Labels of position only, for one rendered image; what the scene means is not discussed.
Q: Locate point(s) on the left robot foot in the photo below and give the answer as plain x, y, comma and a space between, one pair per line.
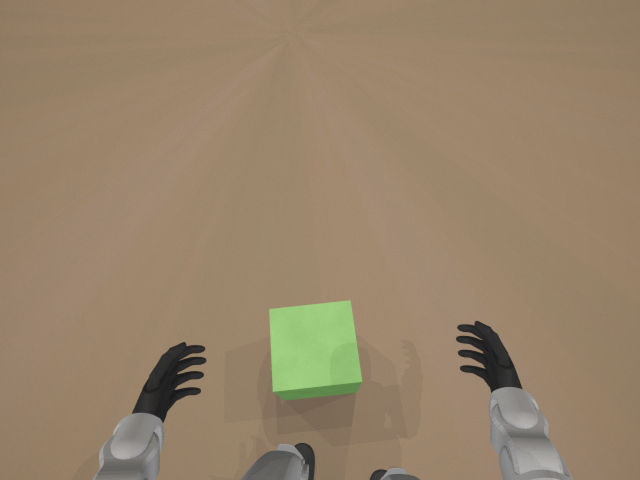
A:
308, 455

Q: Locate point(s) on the left robot hand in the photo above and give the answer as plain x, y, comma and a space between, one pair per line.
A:
159, 394

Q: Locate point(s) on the carton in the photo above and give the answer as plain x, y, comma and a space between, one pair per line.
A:
314, 351

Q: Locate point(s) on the robot left forearm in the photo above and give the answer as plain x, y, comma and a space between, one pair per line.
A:
133, 452

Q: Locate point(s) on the left robot shin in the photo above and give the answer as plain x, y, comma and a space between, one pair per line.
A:
289, 448

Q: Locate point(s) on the robot right forearm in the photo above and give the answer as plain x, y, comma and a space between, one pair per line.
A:
519, 434

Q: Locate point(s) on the right robot hand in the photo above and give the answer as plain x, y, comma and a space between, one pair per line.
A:
500, 371

